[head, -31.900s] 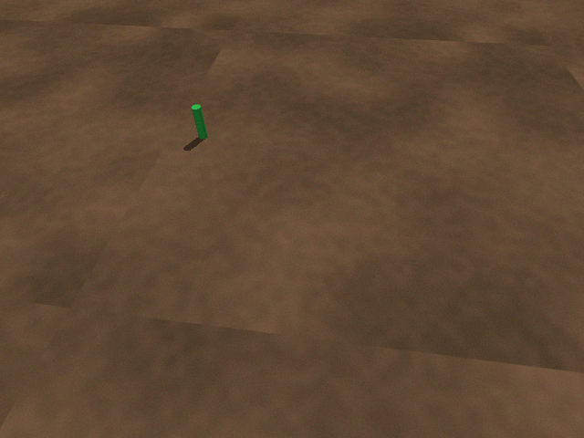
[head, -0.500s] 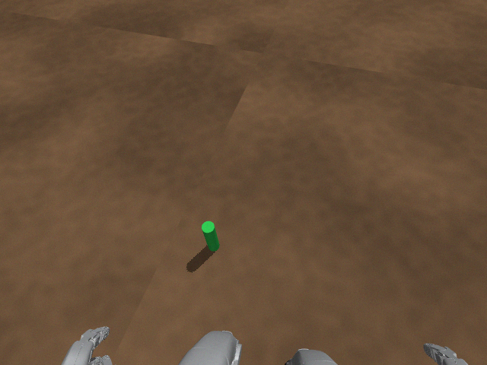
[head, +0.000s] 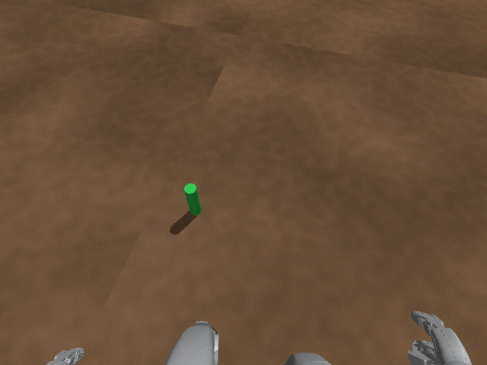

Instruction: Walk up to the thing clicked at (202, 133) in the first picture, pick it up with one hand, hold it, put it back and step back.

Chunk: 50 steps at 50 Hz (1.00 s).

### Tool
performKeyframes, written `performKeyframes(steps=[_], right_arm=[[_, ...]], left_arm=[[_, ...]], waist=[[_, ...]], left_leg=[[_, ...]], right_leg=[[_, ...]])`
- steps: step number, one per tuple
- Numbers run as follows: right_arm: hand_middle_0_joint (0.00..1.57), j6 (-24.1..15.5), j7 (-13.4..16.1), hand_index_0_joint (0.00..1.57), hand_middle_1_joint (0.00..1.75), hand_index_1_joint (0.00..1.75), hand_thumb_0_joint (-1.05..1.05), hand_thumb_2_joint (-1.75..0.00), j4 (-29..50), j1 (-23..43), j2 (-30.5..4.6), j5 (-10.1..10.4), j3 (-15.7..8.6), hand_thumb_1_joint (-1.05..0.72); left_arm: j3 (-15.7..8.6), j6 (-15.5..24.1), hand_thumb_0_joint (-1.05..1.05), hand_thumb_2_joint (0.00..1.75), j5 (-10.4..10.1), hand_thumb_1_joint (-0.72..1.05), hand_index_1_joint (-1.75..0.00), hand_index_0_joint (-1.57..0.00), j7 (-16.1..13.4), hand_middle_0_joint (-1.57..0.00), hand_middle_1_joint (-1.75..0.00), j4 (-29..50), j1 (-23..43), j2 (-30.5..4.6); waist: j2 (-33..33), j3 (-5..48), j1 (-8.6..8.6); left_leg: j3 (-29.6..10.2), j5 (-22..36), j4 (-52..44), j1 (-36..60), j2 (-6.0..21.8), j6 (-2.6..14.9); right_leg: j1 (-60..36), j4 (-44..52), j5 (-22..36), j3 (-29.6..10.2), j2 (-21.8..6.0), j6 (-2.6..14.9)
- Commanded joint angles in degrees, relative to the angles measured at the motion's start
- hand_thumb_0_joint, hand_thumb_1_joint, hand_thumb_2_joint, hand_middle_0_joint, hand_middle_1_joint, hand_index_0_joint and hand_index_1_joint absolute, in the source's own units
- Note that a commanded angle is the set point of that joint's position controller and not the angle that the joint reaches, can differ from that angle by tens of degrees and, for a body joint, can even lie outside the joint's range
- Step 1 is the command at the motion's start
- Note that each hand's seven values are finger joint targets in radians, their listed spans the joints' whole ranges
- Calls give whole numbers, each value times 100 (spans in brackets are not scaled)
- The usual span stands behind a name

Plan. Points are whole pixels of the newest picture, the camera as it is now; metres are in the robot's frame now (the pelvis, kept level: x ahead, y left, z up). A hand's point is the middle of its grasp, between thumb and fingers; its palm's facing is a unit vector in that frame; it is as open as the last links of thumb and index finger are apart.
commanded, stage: step back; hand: left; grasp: from the side
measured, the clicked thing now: (193, 200) +0.73 +0.26 -0.65
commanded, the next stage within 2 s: stand in 1.86 s
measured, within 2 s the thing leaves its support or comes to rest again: neither
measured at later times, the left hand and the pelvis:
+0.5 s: hand out of the picture -0.04 +0.24 -0.14, palm faces +0.09 -0.93 -0.36, open 7.4 cm; pelvis -0.16 -0.04 +0.01, yaw +5 degrees
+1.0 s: hand out of the picture -0.28 +0.21 -0.13, palm faces +0.17 -0.89 -0.43, open 7.4 cm; pelvis -0.31 -0.08 +0.00, yaw +10 degrees
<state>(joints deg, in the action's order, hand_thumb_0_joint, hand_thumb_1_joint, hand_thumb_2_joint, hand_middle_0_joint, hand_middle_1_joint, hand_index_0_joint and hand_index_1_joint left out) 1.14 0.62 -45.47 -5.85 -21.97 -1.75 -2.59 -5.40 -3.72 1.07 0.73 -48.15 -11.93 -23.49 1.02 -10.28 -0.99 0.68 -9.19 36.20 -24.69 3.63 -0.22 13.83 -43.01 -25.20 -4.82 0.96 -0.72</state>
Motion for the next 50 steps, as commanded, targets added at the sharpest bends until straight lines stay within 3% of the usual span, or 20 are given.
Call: performKeyframes(steps=[1, 2, 3, 6, 12, 15, 16, 17, 18, 22, 27, 31, 33, 34, 35, 38, 44, 48, 49, 50], right_arm=[[20, 66, 70, 20, 30, 30, 0, -90, 381, -216, -1257, 68, -386, -90], [20, 36, 140, 20, 30, 30, 0, -90, 528, 167, -1035, 114, -367, -90], [20, 63, 203, 20, 30, 30, 0, -90, 472, 160, -1302, 78, -470, -90], [20, 6, 153, 20, 30, 30, 0, -90, 86, -534, -1255, 179, -402, -90], [20, -100, 135, 20, 30, 30, 0, -90, 142, -548, -1007, 80, -270, -90], [20, -139, 122, 20, 30, 30, 0, -90, -138, -1009, -1018, 39, -344, -90], [20, -165, 136, 20, 30, 30, 0, -90, -105, -956, -1295, -38, -425, -90], [20, -142, 89, 20, 30, 30, 0, -90, 17, -674, -2004, 5, -537, -90], [20, -162, 82, 20, 30, 30, 0, -90, 99, -679, -2276, -23, -601, -90], [20, -171, 211, 20, 30, 30, 0, -90, 117, -165, -1584, -5, -413, -90], [20, -63, 153, 20, 30, 30, 0, -90, 141, -513, -1487, -80, -408, -90], [20, 103, 84, 20, 30, 30, 0, -90, 236, -100, -1610, 29, -390, -90], [20, 112, 62, 20, 30, 30, 0, -90, 354, -108, -1055, 79, -233, -90], [20, 124, 186, 20, 30, 30, 0, -90, 424, 104, -1073, 76, -311, -90], [20, 166, 199, 20, 30, 30, 0, -90, 359, 101, -1305, 81, -414, -90], [20, 105, 128, 20, 30, 30, 0, -90, -30, -490, -1177, 125, -325, -90], [20, -31, -11, 20, 30, 30, 0, -90, -94, -265, -1242, -41, -338, -90], [20, -176, -72, 20, 30, 30, 0, -90, -651, -999, -1081, -27, -395, -90], [20, -224, -53, 20, 30, 30, 0, -90, -748, -1146, -1215, -69, -461, -90], [20, -265, -40, 20, 30, 30, 0, -90, -663, -1031, -1681, -115, -512, -90]], left_arm=[[-408, 201, 0, 90, 171, 90, -30, -20, -38, -20, -30, 145, -875, -1173], [-543, 168, 0, 90, 166, 90, -30, -20, -30, -20, -30, 407, -420, -1859], [-563, 184, 0, 90, 190, 90, -30, -20, -71, -20, -30, 658, 127, -2089], [-338, 259, 0, 90, 172, 90, -30, -20, -182, -20, -30, 820, 1035, -1292], [-305, 197, 0, 90, 154, 90, -30, -20, -259, -20, -30, 796, 296, -1197], [-184, 74, 0, 90, 23, 90, -30, -20, -213, -20, -30, 856, 368, -1116], [-104, 47, 0, 90, 9, 90, -30, -20, -193, -20, -30, 887, 194, -902], [-71, 66, 0, 90, -58, 90, -30, -20, -189, -20, -30, 974, 284, -784], [-218, 57, 0, 90, -8, 90, -30, -20, -273, -20, -30, 946, 681, -1030], [-214, 37, 0, 90, -85, 90, -30, -20, -239, -20, -30, 579, 183, -1014], [-190, 122, 0, 90, 4, 90, -30, -20, -160, -20, -30, 596, 281, -850], [-177, 215, 0, 90, 30, 90, -30, -20, -151, -20, -30, 143, -466, -799], [-370, 263, 0, 90, 175, 90, -30, -20, -154, -20, -30, 163, -500, -1447], [-522, 222, 0, 90, 177, 90, -30, -20, -150, -20, -30, 366, 25, -2201], [-488, 280, 0, 90, 142, 90, -30, -20, -183, -20, -30, 535, 388, -2096], [-274, 364, 0, 90, 180, 90, -30, -20, -247, -20, -30, 523, 964, -1290], [-390, 448, 0, 90, 224, 90, -30, -20, -186, -20, -30, 302, 134, -1487], [-227, 369, 0, 90, 142, 90, -30, -20, -101, -20, -30, 191, 256, -1400], [-95, 345, 0, 90, 140, 90, -30, -20, -84, -20, -30, 172, 54, -1068], [33, 380, 0, 90, 24, 90, -30, -20, -63, -20, -30, 256, 306, -686]], waist=[[-150, 1218, -82], [1460, 871, -296], [1531, 482, -248], [701, 500, 339], [1104, 1078, -139], [620, 1320, 47], [53, 1431, -46], [-1288, 1343, -58], [-1429, 1348, 320], [-767, 1240, -122], [-1067, 1323, 219], [-1274, 1700, -153], [351, 1263, -147], [1640, 1024, -387], [1211, 609, -200], [386, 675, 252], [936, 864, -378], [705, 930, 73], [-74, 978, 141], [-1481, 905, 261]], left_leg=[[-942, -1366, 95, -584, 33, 358], [-454, -2305, 1596, -768, -984, 12], [-953, -2494, 2806, -455, -732, -109], [-964, -1673, 3340, -255, -1035, -30], [-342, -1931, 762, -193, -573, -20], [9, -109, -1383, 974, -608, 87], [-1075, 678, -1366, 1518, 137, 321], [-2725, 1433, -1449, 1475, 1431, 1114], [-3495, 1856, -1591, 830, 1992, 1819], [-1728, 2326, -938, 970, 1269, 1465], [-1588, 1862, -799, 1649, 1065, 1417], [-1215, 1074, -393, 1039, 814, 961], [-800, -1310, 791, -963, -341, 264], [-730, -2636, 2292, -798, -903, 5], [-1350, -2520, 3172, -513, -644, -52], [-1073, -1560, 3417, -450, -1000, -51], [-565, -2110, 1223, -592, -462, -132], [7, -1287, -1342, 1762, -573, 195], [-669, -1550, -1643, 2443, -293, 297], [-3172, -3585, -2432, 2160, 1134, 875]], right_leg=[[-853, 2046, 67, -822, -595, 477], [525, 2809, -433, -2407, -1943, 1276], [1623, 3104, -411, -3052, -2664, 1832], [1214, 2071, 1780, -911, -1507, 1207], [-870, 1147, 3443, -715, -1508, 1133], [-624, 314, 3201, -386, -1193, 811], [229, -57, 2210, -256, -873, 534], [1192, -853, 75, 497, 101, 194], [987, -2012, -1342, -82, 179, 130], [1214, -3043, -572, -510, 277, 196], [1062, -1011, -616, 50, 117, -42], [-335, 1594, 721, 630, 102, 184], [-808, 2134, 356, -1465, -1085, 634], [812, 2723, 294, -2887, -2570, 1703], [1633, 2894, 220, -3023, -2782, 1875], [924, 1847, 1589, -803, -1431, 1092], [-522, 2221, -1515, -1445, -1664, 1194], [709, 1715, -922, -564, -1296, 800], [1419, 917, -938, -147, -916, 584], [2335, -118, -811, 515, -174, 106]])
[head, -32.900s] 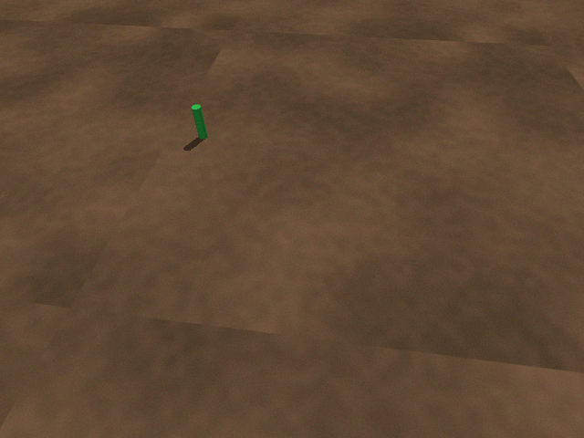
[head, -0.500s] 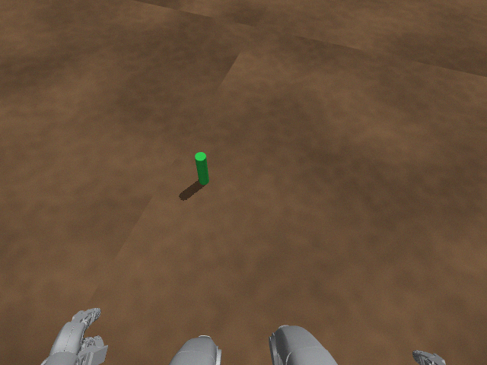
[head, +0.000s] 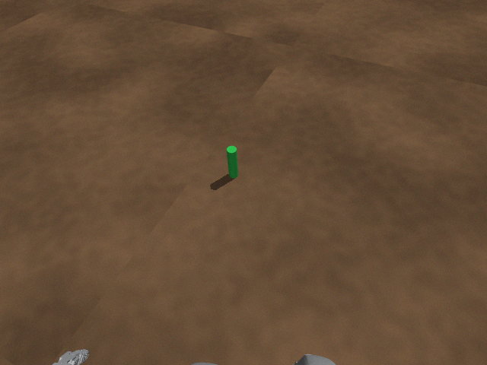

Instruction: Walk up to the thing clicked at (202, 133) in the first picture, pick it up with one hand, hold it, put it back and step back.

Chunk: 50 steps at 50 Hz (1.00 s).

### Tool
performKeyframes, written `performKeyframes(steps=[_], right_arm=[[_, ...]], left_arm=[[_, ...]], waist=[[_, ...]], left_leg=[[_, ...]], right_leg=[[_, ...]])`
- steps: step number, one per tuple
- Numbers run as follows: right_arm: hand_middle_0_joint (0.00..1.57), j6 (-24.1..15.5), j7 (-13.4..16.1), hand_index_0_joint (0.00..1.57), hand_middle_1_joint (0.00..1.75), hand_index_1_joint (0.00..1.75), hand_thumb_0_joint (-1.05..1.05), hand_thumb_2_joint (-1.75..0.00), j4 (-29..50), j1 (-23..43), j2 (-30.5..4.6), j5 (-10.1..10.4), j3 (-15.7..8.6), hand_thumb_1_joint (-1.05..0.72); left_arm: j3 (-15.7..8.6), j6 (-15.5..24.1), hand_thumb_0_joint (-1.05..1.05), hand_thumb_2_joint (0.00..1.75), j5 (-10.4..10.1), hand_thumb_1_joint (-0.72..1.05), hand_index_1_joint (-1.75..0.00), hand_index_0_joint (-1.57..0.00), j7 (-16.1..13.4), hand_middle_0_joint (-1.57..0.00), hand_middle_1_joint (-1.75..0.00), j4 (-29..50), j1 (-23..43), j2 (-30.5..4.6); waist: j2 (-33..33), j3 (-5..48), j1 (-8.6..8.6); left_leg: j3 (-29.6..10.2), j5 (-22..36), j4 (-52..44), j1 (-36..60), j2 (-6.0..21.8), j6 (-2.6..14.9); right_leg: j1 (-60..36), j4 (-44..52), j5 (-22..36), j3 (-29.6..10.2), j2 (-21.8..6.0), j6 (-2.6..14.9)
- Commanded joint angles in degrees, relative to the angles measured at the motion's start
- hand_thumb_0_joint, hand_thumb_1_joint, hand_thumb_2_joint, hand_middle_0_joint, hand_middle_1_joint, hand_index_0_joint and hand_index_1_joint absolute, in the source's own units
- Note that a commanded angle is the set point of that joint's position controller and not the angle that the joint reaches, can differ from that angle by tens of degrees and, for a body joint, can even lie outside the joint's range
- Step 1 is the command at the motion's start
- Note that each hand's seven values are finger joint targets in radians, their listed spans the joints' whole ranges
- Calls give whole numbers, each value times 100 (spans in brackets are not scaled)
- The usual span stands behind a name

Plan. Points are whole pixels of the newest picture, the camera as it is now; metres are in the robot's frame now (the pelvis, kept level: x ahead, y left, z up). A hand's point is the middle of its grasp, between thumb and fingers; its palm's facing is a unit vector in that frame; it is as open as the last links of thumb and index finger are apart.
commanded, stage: step back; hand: left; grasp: from the side
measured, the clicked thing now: (232, 162) +1.08 +0.16 -0.66
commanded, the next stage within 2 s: stand in 0.86 s
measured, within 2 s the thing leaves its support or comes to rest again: neither
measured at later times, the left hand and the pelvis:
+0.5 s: hand out of the picture +0.06 +0.27 -0.14, palm faces +0.01 -0.94 -0.35, open 7.4 cm; pelvis +0.01 +0.01 +0.01, yaw +0 degrees
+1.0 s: hand (120, 333) +0.18 +0.26 -0.12, palm faces -0.05 -0.94 -0.35, open 7.3 cm; pelvis +0.05 +0.01 +0.02, yaw -2 degrees
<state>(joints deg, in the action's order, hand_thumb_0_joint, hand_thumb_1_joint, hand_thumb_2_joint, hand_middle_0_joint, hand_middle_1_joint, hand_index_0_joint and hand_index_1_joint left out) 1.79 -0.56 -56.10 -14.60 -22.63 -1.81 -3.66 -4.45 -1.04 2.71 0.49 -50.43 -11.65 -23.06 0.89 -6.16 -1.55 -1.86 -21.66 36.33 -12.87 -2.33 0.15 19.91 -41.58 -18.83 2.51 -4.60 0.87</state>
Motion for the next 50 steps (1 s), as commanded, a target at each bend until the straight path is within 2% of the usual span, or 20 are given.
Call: performKeyframes(steps=[1, 3, 4, 7, 9, 10, 12, 13, 15, 18, 22, 23, 24, 25, 26, 30, 31, 35, 43, 50], right_arm=[[20, -333, 61, 20, 30, 30, 0, -90, 508, 155, -1934, -70, -445, -90], [20, -446, 91, 20, 30, 30, 0, -90, 560, 715, -1334, -100, -247, -90], [20, -459, 102, 20, 30, 30, 0, -90, 561, 713, -1292, -93, -233, -90], [20, -380, 37, 20, 30, 30, 0, -90, 529, 727, -1346, -106, -271, -90], [20, -273, 24, 20, 30, 30, 0, -90, 542, 783, -1209, -59, -232, -90], [20, -238, 31, 20, 30, 30, 0, -90, 523, 626, -1014, -35, -182, -90], [20, -223, 70, 20, 30, 30, 0, -90, 574, 670, -809, -5, -136, -90], [20, -220, 84, 20, 30, 30, 0, -90, 492, 526, -1026, -31, -219, -90], [20, -284, 63, 20, 30, 30, 0, -90, 382, 396, -1009, 22, -216, -90], [20, -319, 20, 20, 30, 30, 0, -90, 232, 208, -888, -23, -187, -90], [20, -345, 23, 20, 30, 30, 0, -90, 23, 92, -823, -47, -255, -90], [20, -368, 58, 20, 30, 30, 0, -90, 24, 181, -878, -74, -269, -90], [20, -400, 90, 20, 30, 30, 0, -90, 57, 243, -1081, -93, -296, -90], [20, -423, 89, 20, 30, 30, 0, -90, 140, 569, -1316, -64, -258, -90], [20, -428, 74, 20, 30, 30, 0, -90, 187, 837, -1408, -44, -273, -90], [20, -427, 71, 20, 30, 30, 0, -90, 109, 1150, -1014, 39, -93, -90], [20, -423, 86, 20, 30, 30, 0, -90, 56, 1041, -962, 62, -79, -90], [20, -416, 138, 20, 30, 30, 0, -90, -123, 1007, -984, 96, -98, -90], [20, -388, 146, 20, 30, 30, 0, -90, -286, 1210, -978, 160, -38, -90], [20, -382, 107, 20, 30, 30, 0, -90, -392, 1490, -867, 166, 25, -90]], left_arm=[[-271, 132, 0, 90, -122, 90, -30, -20, -74, -20, -30, 408, 772, -1267], [-203, 182, 0, 90, -188, 90, -30, -20, 20, -20, -30, 213, 445, -1060], [-175, 206, 0, 90, -187, 90, -30, -20, 34, -20, -30, 115, 290, -999], [-199, 256, 0, 90, -165, 90, -30, -20, 82, -20, -30, -89, 40, -999], [-219, 295, 0, 90, -117, 90, -30, -20, 30, -20, -30, -268, -182, -922], [-245, 339, 0, 90, -71, 90, -30, -20, -10, -20, -30, -313, -281, -991], [-389, 416, 0, 90, -14, 90, -30, -20, -66, -20, -30, -314, -353, -1708], [-409, 443, 0, 90, -20, 90, -30, -20, -63, -20, -30, -165, -38, -1755], [-348, 510, 0, 90, -47, 90, -30, -20, -103, -20, -30, -125, 102, -1493], [-300, 508, 0, 90, -71, 90, -30, -20, -77, -20, -30, -176, 237, -1394], [-128, 375, 0, 90, -110, 90, -30, -20, -35, -20, -30, -63, 621, -1222], [-36, 346, 0, 90, -127, 90, -30, -20, -35, -20, -30, -73, 496, -1036], [63, 332, 0, 90, -179, 90, -30, -20, -31, -20, -30, -70, 455, -792], [61, 309, 0, 90, -273, 90, -30, -20, -34, -20, -30, -150, 456, -735], [4, 285, 0, 90, -238, 90, -30, -20, -56, -20, -30, -248, 355, -967], [9, 423, 0, 90, -240, 90, -30, -20, -105, -20, -30, -556, 71, -985], [-1, 434, 0, 90, -243, 90, -30, -20, -107, -20, -30, -567, 187, -1090], [12, 404, 0, 90, -261, 90, -30, -20, -156, -20, -30, -552, 481, -1075], [159, 312, 0, 90, -287, 90, -30, -20, -150, -20, -30, -776, 753, -827], [182, 298, 0, 90, -257, 90, -30, -20, -130, -20, -30, -913, 1028, -906]], waist=[[-977, -25, 432], [-370, -89, 59], [-637, 42, 52], [-1096, 160, 123], [-931, 129, -62], [-546, 229, -96], [794, 163, -228], [460, -129, -105], [172, -162, -21], [659, 269, 43], [580, 385, 266], [311, 444, 292], [-304, 570, 294], [-872, 531, 175], [-704, 474, 90], [-746, 784, -101], [-560, 919, 17], [-382, 1183, 106], [-141, 1199, 137], [-29, 976, 147]], left_leg=[[-3462, -3238, -2754, -578, 2348, 1479], [-2106, -1558, -2216, -289, 1629, 1046], [-1709, -1255, -2104, -248, 1492, 911], [-1169, -1467, -1973, -768, 1239, 757], [-884, -1676, -1500, -1230, 1106, 566], [-680, -1502, -932, -1435, 934, 454], [-156, -1236, 1138, -1839, 67, 90], [-509, -1059, 1555, -1717, 268, 61], [-644, -592, 1412, -1723, 414, 96], [-164, -442, 764, -1034, 490, 25], [309, 374, -669, 434, 228, 0], [123, 587, -1027, 738, 298, 48], [-875, 229, -1461, 721, 965, 199], [-1885, -745, -2044, 12, 1660, 593], [-1907, -1063, -2121, -450, 1896, 869], [-581, 1705, -1139, -290, 1136, 299], [-419, 1822, -1035, -230, 978, 204], [-169, 3092, -839, 423, 960, 197], [-273, 3422, -1284, 729, 1049, 214], [-192, 2867, -1703, 1029, 1005, 92]], right_leg=[[1145, -910, -1455, -564, 191, -55], [812, -786, -699, -741, 136, 9], [617, -606, -578, -539, 177, 25], [-433, 428, -509, -132, 421, -25], [-1279, 1292, -90, -20, 628, 45], [-1765, 1784, -157, -311, 556, 84], [-1009, 3041, -2907, -3386, -1344, 957], [-493, 3134, -3209, -3678, -1653, 1218], [-642, 2868, -2158, -2992, -1317, 1057], [-536, 2536, -931, -1999, -974, 857], [361, 1903, -438, -1253, -621, 618], [563, 1590, -151, -1055, -455, 490], [696, 1199, 0, -821, -140, 266], [344, 602, -561, -413, 374, 54], [-143, 312, -742, -352, 349, 42], [-1207, 1459, 1289, -789, 75, 106], [-1324, 1455, 1682, -943, -41, 158], [-1307, 1288, 2742, -820, -140, 182], [-1414, 1520, 2787, -759, -146, 73], [-1469, 2131, 2491, -801, -234, -9]])
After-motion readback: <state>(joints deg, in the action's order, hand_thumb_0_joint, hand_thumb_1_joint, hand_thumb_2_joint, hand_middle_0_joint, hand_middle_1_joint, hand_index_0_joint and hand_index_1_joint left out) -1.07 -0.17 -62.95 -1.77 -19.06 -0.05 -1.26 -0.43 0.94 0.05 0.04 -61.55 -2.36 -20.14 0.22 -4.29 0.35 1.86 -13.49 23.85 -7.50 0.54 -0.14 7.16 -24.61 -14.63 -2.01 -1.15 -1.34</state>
